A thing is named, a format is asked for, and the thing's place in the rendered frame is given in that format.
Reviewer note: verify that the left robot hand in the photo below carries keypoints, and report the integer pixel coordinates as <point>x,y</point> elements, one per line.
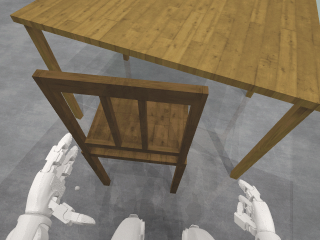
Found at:
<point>51,180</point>

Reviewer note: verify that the robot right thigh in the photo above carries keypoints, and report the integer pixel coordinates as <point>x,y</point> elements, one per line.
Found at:
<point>194,233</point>

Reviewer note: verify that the robot left thigh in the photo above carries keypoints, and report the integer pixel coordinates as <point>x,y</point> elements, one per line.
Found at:
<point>131,228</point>

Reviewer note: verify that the chair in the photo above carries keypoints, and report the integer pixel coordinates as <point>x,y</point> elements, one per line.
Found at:
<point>136,120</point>

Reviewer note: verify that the robot thigh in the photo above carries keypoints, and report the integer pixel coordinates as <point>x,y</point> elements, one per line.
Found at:
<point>131,228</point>
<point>194,233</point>

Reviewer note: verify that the left robot forearm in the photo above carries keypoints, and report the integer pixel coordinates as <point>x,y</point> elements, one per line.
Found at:
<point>31,226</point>

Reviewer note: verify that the table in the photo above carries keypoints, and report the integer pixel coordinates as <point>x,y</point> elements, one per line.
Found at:
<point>268,47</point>

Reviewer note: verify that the right robot hand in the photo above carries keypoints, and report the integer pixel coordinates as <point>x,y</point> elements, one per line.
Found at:
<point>258,217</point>

